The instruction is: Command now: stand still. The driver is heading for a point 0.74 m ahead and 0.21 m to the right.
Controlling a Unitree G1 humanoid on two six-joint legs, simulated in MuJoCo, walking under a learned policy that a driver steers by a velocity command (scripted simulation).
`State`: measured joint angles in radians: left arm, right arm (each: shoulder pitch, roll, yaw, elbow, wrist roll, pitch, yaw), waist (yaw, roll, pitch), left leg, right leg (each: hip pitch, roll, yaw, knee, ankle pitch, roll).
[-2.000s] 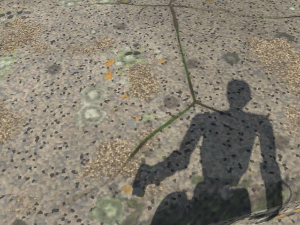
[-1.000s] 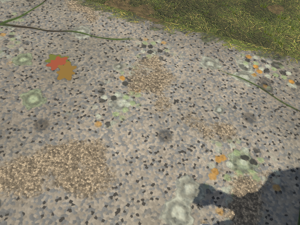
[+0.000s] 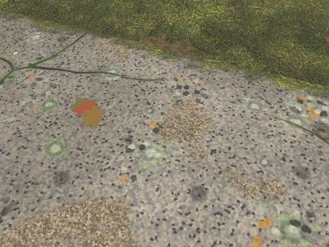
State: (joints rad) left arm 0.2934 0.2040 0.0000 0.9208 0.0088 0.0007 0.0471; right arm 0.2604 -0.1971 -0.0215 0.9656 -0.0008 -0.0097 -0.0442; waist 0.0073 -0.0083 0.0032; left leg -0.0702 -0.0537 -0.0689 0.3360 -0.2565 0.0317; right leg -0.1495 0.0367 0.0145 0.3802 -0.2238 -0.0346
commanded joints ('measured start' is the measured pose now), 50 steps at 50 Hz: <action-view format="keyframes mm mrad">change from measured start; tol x16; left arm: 1 43 88 14 -11 1 -5 3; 35 33 74 23 -14 13 -74 -45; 39 448 196 73 97 11 -101 -25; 50 189 127 37 70 -7 -118 -21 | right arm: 1 43 -95 -15 -5 1 -8 -3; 36 224 -161 -55 34 -1 -69 25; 39 -66 -136 -54 -92 0 -97 51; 50 -303 -49 6 -276 -19 -38 92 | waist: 1 -2 0 15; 36 -15 157 152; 40 149 -291 44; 42 84 -1 94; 50 -9 -82 162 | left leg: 1 -53 114 -71 -41 277 23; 19 -89 113 -68 -72 165 25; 25 -255 99 -159 0 -486 112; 34 -61 186 -339 -61 -325 195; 38 -113 189 -220 233 519 183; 39 -406 24 -6 566 526 84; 40 -715 -59 99 766 -222 34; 41 -786 11 65 863 -274 44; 46 -751 66 131 797 -95 36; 50 -458 32 188 378 101 28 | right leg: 1 41 -119 99 -36 278 -30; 19 8 -113 105 -65 150 -32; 25 -176 -84 181 -2 -509 -110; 36 -314 -9 61 187 -177 -102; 38 -1 -16 131 49 -3 -120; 40 537 -304 542 -109 474 -222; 50 67 -158 114 -286 709 -128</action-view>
